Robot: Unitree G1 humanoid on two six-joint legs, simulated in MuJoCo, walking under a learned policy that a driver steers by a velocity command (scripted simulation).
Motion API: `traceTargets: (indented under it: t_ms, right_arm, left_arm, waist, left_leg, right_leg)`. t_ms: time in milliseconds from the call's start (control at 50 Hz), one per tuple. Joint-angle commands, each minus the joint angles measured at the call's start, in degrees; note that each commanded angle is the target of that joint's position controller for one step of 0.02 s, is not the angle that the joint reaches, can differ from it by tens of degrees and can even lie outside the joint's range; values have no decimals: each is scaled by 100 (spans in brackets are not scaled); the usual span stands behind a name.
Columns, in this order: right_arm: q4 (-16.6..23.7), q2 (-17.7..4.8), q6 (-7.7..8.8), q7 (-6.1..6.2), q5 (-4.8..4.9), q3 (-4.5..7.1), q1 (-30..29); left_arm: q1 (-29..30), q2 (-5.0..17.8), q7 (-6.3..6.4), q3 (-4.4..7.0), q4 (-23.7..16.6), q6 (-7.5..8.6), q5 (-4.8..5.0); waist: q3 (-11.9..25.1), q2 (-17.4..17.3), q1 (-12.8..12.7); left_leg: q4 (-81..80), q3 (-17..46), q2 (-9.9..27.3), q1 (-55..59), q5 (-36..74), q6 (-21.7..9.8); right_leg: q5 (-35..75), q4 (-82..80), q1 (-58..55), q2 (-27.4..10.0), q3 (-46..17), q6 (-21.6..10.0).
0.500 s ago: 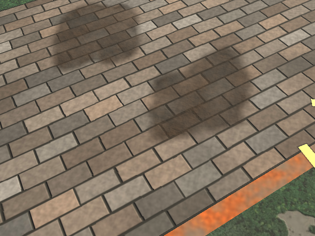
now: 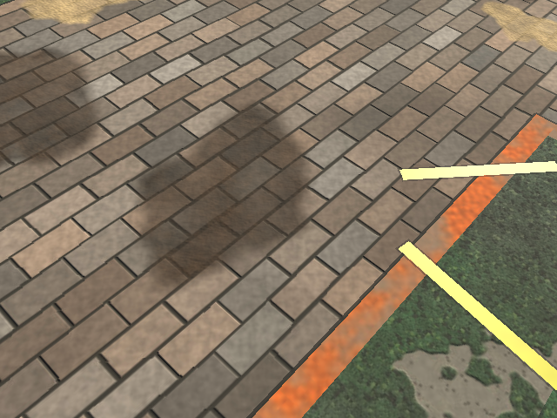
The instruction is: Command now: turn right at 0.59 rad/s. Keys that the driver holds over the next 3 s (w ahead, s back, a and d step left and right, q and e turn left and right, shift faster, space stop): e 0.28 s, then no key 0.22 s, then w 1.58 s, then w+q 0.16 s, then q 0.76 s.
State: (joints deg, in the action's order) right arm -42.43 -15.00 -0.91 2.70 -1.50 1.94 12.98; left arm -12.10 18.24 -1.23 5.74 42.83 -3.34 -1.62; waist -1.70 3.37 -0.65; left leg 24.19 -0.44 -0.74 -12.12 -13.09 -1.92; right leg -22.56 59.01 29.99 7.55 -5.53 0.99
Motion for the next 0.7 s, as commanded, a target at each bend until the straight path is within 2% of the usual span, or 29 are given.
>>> traceTargets:
  t_ms: [20, 60, 100, 200, 240, 260, 280, 300, 320, 340, 360, 380, 400, 420, 440, 460, 500, 540, 580, 620, 700]
  right_arm:
    - [527, -678, 95, -13, -10, 151, -311]
    - [422, -793, 92, -10, 4, 209, 115]
    - [366, -901, 87, -24, 1, 264, 296]
    - [368, -1088, 71, -158, -27, 354, 130]
    - [339, -1154, 56, -193, -2, 384, 114]
    - [332, -1174, 41, -200, 39, 394, 45]
    - [312, -1162, 21, -199, 93, 398, -4]
    - [255, -1029, 3, -209, 80, 371, 230]
    - [462, -386, -64, -245, -58, 206, 486]
    - [684, -549, -169, -146, -9, 188, -140]
    - [618, -704, -223, -135, 45, 225, -263]
    - [503, -717, -216, -171, 111, 239, -212]
    - [368, -775, -185, -205, 121, 258, -85]
    - [265, -845, -190, -236, 52, 289, 74]
    - [165, -831, -197, -263, 29, 285, 225]
    - [119, -773, -213, -284, 45, 271, 282]
    - [78, -648, -252, -294, 77, 230, 228]
    - [81, -644, -250, -319, -13, 215, 93]
    - [116, -692, -212, -375, -69, 228, -152]
    - [127, -671, -125, -412, -64, 224, -303]
    - [94, -534, 74, -420, -48, 174, -373]
  left_arm:
    - [-241, 459, -96, 97, -238, -52, 40]
    - [102, 375, -128, 38, -379, -78, 66]
    - [265, 318, -153, -7, -463, -107, 79]
    - [392, 256, -170, -92, -634, -113, 162]
    - [340, 277, -152, -93, -673, -81, 178]
    - [214, 247, -136, -99, -650, -51, 157]
    - [31, 239, -95, -104, -597, 5, 99]
    - [-120, 473, -31, -62, -560, 92, 1]
    - [-182, 1080, 27, 10, -689, 186, -21]
    - [-636, 1436, 34, 156, -627, 201, 110]
    - [-577, 1043, 46, 50, -530, 200, 125]
    - [-145, 695, 74, -74, -551, 189, 135]
    - [227, 529, 103, -137, -591, 167, 106]
    - [301, 482, 156, -162, -599, 180, 136]
    - [282, 410, 168, -203, -569, 194, 135]
    - [237, 388, 169, -224, -534, 219, 132]
    - [155, 384, 174, -245, -443, 262, 108]
    - [-205, 492, 168, -214, -265, 253, 79]
    - [-418, 516, 139, -210, -109, 242, 40]
    - [-493, 562, 124, -195, -10, 287, 20]
    - [-593, 623, 120, -166, 159, 445, 29]
  waist:
    - [236, -1118, -70]
    - [266, -1145, 186]
    - [314, -1247, 302]
    - [393, -1498, 307]
    - [434, -1538, 268]
    - [456, -1459, 145]
    - [487, -1248, -32]
    - [587, -551, -89]
    - [696, 1116, 173]
    - [661, 1130, -403]
    - [409, 540, -275]
    - [130, 403, -72]
    - [77, 355, 106]
    - [129, 457, 131]
    - [308, 404, 164]
    - [402, 304, 170]
    - [364, 235, 124]
    - [314, 397, -75]
    - [-24, 505, -206]
    - [-254, 412, -228]
    - [-287, 216, -205]
  left_leg:
    - [-574, 659, 1249, 586, 2563, -872]
    - [-447, 651, 1408, 1149, 2875, -959]
    - [-363, 603, 1548, 1375, 2964, -1000]
    - [-130, 183, 1652, 885, 2992, -900]
    - [77, 122, 1716, 819, 2951, -821]
    - [301, 11, 1690, 695, 2788, -703]
    - [683, -200, 1603, 390, 2315, -452]
    - [1455, -476, 1368, -344, 1345, -100]
    - [2939, -887, 703, -1796, -2182, 334]
    - [3485, -209, 208, -2095, -2504, 360]
    - [3838, 53, 373, -2133, -2128, 348]
    - [3764, 141, 425, -2025, -1649, 322]
    - [3576, 151, 457, -1903, -1272, 332]
    - [3609, 51, 394, -1778, -1026, 365]
    - [3631, 38, 343, -1601, -887, 390]
    - [3559, 36, 310, -1486, -819, 407]
    - [3158, 52, 295, -1400, -769, 425]
    - [2804, -39, 262, -1527, -804, 408]
    - [2458, -51, 253, -1801, -808, 345]
    - [2134, -47, 257, -1889, -795, 283]
    - [1536, -88, 227, -1556, -877, 116]
  right_leg:
    - [-40, 755, 365, -267, 259, 196]
    - [-122, 307, 546, -372, 323, 291]
    - [-268, -168, 422, -461, 402, 309]
    - [-469, -1478, -757, -535, 873, 77]
    - [-333, -2037, -1075, -501, 994, -49]
    - [7, -2576, -1377, -467, 1052, -131]
    - [733, -3417, -1878, -425, 1030, -222]
    - [1270, -4103, -2673, -792, 237, -345]
    - [3309, -4148, -3461, -2635, -1980, -701]
    - [4727, -3912, -2845, -3076, -2214, -1657]
    - [4578, -3934, -2795, -2745, -1717, -1724]
    - [4158, -4033, -2501, -2354, -1231, -1539]
    - [3901, -4093, -2460, -2000, -909, -1300]
    - [4185, -4080, -2496, -1839, -713, -1252]
    - [4392, -4062, -2558, -1757, -573, -1234]
    - [4401, -4062, -2589, -1754, -517, -1228]
    - [4001, -4137, -2612, -1768, -531, -1231]
    - [1802, -4556, -2722, -1784, -862, -1331]
    - [-238, -5002, -2698, -1860, -1298, -1404]
    - [-649, -5162, -2674, -1957, -1497, -1463]
    - [-639, -5136, -2520, -2006, -1514, -1562]
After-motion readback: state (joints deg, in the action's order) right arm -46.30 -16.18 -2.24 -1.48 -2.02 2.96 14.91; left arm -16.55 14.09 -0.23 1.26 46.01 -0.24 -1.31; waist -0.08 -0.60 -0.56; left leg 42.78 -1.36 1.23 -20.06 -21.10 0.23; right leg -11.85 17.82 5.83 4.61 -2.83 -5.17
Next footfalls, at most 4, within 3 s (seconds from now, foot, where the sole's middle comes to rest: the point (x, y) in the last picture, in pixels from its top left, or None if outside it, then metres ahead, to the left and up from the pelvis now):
0.30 right None -0.01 -0.12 -0.78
0.82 left None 0.11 0.05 -0.78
1.30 right None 0.39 -0.21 -0.78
1.86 left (326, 322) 0.74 -0.14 -0.78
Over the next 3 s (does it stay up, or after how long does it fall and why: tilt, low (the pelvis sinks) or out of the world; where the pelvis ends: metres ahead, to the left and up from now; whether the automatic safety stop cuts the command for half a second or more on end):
stays up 0.87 -0.25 0.00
